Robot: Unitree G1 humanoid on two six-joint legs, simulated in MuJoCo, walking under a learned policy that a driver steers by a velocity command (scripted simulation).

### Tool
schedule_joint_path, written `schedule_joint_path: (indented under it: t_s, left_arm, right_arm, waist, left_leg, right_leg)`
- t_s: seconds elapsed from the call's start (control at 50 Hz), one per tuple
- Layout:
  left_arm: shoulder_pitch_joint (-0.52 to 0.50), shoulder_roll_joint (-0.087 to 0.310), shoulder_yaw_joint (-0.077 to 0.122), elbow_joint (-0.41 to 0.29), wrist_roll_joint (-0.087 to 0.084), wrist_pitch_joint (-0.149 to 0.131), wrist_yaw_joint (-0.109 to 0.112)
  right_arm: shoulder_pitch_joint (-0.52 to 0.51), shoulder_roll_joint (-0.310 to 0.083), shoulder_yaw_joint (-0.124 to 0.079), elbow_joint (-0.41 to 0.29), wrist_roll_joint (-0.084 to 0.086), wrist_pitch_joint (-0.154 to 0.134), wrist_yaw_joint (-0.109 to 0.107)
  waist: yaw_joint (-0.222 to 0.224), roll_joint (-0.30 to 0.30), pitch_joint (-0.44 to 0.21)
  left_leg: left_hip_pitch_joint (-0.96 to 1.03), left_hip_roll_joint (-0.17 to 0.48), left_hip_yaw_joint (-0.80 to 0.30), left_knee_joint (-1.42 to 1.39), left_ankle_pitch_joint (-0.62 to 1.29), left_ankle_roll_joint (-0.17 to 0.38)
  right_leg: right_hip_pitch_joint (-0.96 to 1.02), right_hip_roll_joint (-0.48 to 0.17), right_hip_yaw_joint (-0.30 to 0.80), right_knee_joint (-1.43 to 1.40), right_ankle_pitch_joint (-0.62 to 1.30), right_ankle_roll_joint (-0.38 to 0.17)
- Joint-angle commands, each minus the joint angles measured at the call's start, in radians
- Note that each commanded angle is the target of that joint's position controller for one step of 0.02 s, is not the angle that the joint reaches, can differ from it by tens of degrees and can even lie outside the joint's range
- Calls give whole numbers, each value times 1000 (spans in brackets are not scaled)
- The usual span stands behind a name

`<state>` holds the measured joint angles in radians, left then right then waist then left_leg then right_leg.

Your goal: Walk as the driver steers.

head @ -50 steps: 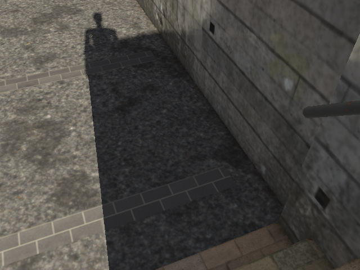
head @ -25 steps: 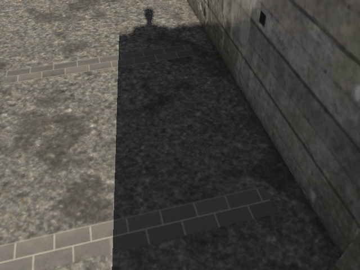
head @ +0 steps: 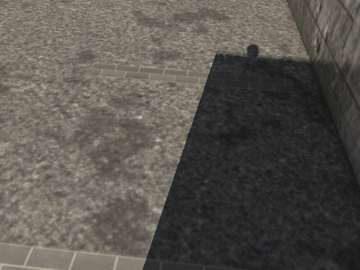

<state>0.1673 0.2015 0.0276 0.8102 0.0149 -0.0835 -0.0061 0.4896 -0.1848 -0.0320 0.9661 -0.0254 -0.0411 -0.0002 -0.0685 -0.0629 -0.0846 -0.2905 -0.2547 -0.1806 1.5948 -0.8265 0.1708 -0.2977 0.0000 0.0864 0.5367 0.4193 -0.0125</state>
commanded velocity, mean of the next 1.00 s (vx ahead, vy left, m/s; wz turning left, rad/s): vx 1.00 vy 0.00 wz -0.04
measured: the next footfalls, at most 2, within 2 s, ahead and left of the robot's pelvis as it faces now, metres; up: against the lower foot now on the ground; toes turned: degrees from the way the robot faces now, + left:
left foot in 0.40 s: +0.38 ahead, +0.10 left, -0.21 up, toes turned +19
right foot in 0.74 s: +0.79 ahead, -0.03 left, -0.21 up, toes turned +3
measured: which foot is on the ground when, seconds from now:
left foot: down 0.00-0.00, up 0.02-0.38, down 0.40-0.72, up 0.74-1.00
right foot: down 0.00-0.38, up 0.40-0.72, down 0.74-1.00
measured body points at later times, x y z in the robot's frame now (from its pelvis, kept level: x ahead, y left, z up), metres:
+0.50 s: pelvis +0.36 +0.03 -0.28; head +0.38 +0.03 +0.17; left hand +0.25 +0.23 -0.43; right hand +0.50 -0.19 -0.43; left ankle +0.34 +0.09 -1.01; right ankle +0.27 -0.14 -0.80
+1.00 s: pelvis +0.83 +0.03 -0.26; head +0.86 +0.03 +0.18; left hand +0.81 +0.31 -0.40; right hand +1.06 -0.20 -0.33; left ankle +0.98 +0.21 -0.94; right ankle +0.75 -0.03 -1.01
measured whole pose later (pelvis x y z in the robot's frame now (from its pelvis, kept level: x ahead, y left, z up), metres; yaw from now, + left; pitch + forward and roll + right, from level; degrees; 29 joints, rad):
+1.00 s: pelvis +0.83 +0.03 -0.26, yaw -7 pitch +2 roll +0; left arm 0.47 0.25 0.08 0.93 0.00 -0.06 -0.01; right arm -0.02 -0.22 0.00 0.67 -0.04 -0.08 0.03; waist 0.07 0.01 0.02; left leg -0.69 0.10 -0.08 0.89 -0.21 -0.02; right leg -0.08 0.14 0.16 0.36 -0.29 -0.13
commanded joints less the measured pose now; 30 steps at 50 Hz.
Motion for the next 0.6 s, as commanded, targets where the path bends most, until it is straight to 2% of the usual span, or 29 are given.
schedule_joint_path:
  t_s: [0.02,0.04,0.06,0.08,0.1,0.12,0.14,0.16,0.18,0.2,0.22,0.24,0.26,0.28,0.3,0.32,0.34,0.36,0.38,0.4,0.42,0.44,0.46,0.48,0.5,0.52,0.54,0.58,0.6]
  left_arm:
    - [502,130,59,109,11,10,-21]
    - [387,98,32,85,32,7,-48]
    - [442,55,40,98,3,-13,-57]
    - [467,47,32,116,-9,-19,-55]
    - [473,35,23,143,0,-35,-37]
    - [512,70,18,171,8,-53,-29]
    - [320,38,1,118,35,-47,0]
    - [288,64,-1,129,34,-45,12]
    - [264,96,3,145,23,-50,26]
    - [244,58,-6,136,15,-61,22]
    - [218,65,-10,124,-5,-69,23]
    - [226,83,-6,134,-29,-73,16]
    - [239,125,4,135,-30,-74,13]
    - [249,140,9,174,-1,-66,14]
    - [325,118,6,205,32,-51,14]
    - [421,81,0,249,50,-27,19]
    - [503,68,-3,290,72,0,24]
    - [544,71,1,318,68,12,27]
    - [464,122,25,300,51,18,29]
    - [284,150,47,240,34,12,31]
    - [322,67,28,141,-11,-11,42]
    - [281,76,17,129,-33,-12,53]
    - [282,72,10,101,-14,-16,49]
    - [206,64,15,101,30,-13,39]
    - [153,59,23,79,40,5,16]
    - [148,49,27,87,41,23,2]
    - [147,24,18,84,27,37,-7]
    - [131,-35,-2,76,18,36,-26]
    - [90,-26,-6,62,12,32,-36]
  right_arm:
    - [-305,-22,-14,-175,19,-14,-4]
    - [-139,63,17,-226,52,-15,-22]
    - [-204,-1,9,-182,1,-8,-26]
    - [-255,7,9,-185,-37,0,-22]
    - [-365,-3,7,-213,-61,-13,-10]
    - [-368,26,19,-235,-68,-18,5]
    - [-424,18,38,-268,-32,-19,26]
    - [-409,-4,19,-188,-47,-5,31]
    - [-391,-38,-2,-147,-47,0,33]
    - [-437,-104,-16,-152,-34,-19,55]
    - [-483,-63,4,-164,-9,-32,77]
    - [-502,-59,6,-135,-3,-40,83]
    - [-520,-75,5,-134,1,-34,80]
    - [-496,-106,-1,-115,14,-12,69]
    - [-490,-122,-5,-106,21,0,56]
    - [-463,-124,-7,-93,11,-1,46]
    - [-388,-139,-21,-55,10,1,37]
    - [-264,-142,-27,-10,-14,5,26]
    - [-105,-139,-42,28,-28,11,29]
    - [25,-218,-62,67,-21,7,34]
    - [90,-250,-47,64,-30,-20,35]
    - [177,-233,-51,91,-38,-33,27]
    - [110,-246,-63,83,-23,-42,-2]
    - [24,-190,-53,81,-29,-50,-27]
    - [-87,-122,-24,53,-19,-68,-38]
    - [-155,-97,-10,26,-33,-77,-41]
    - [-197,-91,-9,5,-38,-87,-41]
    - [-242,-98,-11,-7,-5,-100,-31]
    - [-235,-120,-15,-21,13,-105,-25]
  waist:
    - [263,-107,195]
    - [59,-279,84]
    - [130,-122,57]
    - [126,-74,101]
    - [110,39,160]
    - [85,-112,208]
    - [1,-51,273]
    - [11,-11,335]
    - [-9,-19,326]
    - [0,78,364]
    - [-3,92,323]
    - [30,86,281]
    - [47,22,282]
    - [51,-45,298]
    - [95,-45,315]
    - [125,0,308]
    - [128,0,258]
    - [87,58,187]
    - [-37,178,140]
    - [-136,205,146]
    - [-39,210,-21]
    - [-100,114,-68]
    - [-43,96,-99]
    - [-11,111,-53]
    - [71,9,63]
    - [117,47,172]
    - [156,39,226]
    - [197,120,241]
    - [183,135,220]
  left_leg:
    - [-919,-11,13,658,85,37]
    - [-1036,115,105,619,103,32]
    - [-1130,212,133,523,243,42]
    - [-1126,242,107,577,272,33]
    - [-1176,259,47,408,461,21]
    - [-1182,300,-8,292,544,-2]
    - [-813,312,-56,-241,799,-75]
    - [-559,271,-2,-199,1016,-99]
    - [-563,269,-47,-197,1140,-96]
    - [-550,234,31,-458,1350,-80]
    - [-260,227,133,-629,1598,-66]
    - [-100,218,192,-693,1642,-56]
    - [-70,235,201,-778,1569,-59]
    - [-94,264,222,-844,1437,-67]
    - [-169,301,247,-957,1340,-65]
    - [-139,312,254,-1084,1259,-69]
    - [-42,292,300,-1163,1179,-74]
    - [157,227,370,-1222,1116,-80]
    - [442,273,276,-1340,1117,-50]
    - [623,380,149,-1265,1215,50]
    - [951,575,-23,-857,1722,95]
    - [1071,652,-131,-909,1577,151]
    - [968,687,-205,-1023,992,195]
    - [708,713,-336,-1134,550,197]
    - [375,692,-263,-1267,544,160]
    - [83,702,-239,-1319,597,154]
    - [-108,664,-167,-1344,639,127]
    - [-263,533,75,-1326,670,35]
    - [-269,493,159,-1362,671,3]
  right_leg:
    - [662,-214,57,115,198,56]
    - [729,-346,172,313,613,47]
    - [731,-334,201,193,266,4]
    - [568,-336,239,175,63,-59]
    - [419,-289,189,171,-147,-18]
    - [306,-366,285,220,-24,-30]
    - [-168,-362,268,20,-394,-29]
    - [-430,-320,276,2,-562,-71]
    - [-393,-314,297,28,-746,-72]
    - [-373,-190,118,104,-765,-50]
    - [-511,-160,12,93,-905,-56]
    - [-494,-115,-52,106,-895,-61]
    - [-397,-132,-41,143,-832,-85]
    - [-244,-147,-30,220,-707,-114]
    - [-56,-147,-23,310,-566,-136]
    - [60,-137,-41,459,-459,-155]
    - [134,-132,-76,616,-291,-165]
    - [116,-104,-105,823,-144,-159]
    - [-103,-47,-136,1145,-440,-141]
    - [-389,60,-175,1468,-1107,-118]
    - [-706,17,-29,1490,-1264,-103]
    - [-935,-8,-12,1417,-1213,-121]
    - [-973,-62,32,1203,-1036,-132]
    - [-897,-98,80,1150,-922,-124]
    - [-744,-134,98,920,-803,-68]
    - [-579,-169,110,808,-760,-33]
    - [-468,-176,102,725,-692,-8]
    - [-289,-165,16,523,-466,-25]
    - [-197,-144,-45,439,-412,-46]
